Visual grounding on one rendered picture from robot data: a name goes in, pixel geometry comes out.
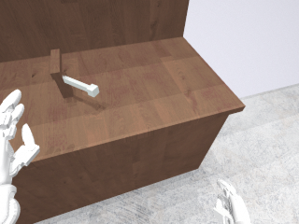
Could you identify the tap lever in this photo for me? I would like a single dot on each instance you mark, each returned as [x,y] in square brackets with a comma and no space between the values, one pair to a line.
[92,89]

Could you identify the left robot hand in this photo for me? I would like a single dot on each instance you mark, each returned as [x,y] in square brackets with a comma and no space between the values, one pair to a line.
[10,113]

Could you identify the counter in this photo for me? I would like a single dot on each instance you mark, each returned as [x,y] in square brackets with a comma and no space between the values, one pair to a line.
[159,108]

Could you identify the right robot hand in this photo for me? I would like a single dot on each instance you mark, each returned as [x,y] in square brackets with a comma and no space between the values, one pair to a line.
[234,207]

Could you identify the robot left forearm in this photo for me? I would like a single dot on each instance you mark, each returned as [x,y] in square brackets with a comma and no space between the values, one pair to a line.
[9,207]

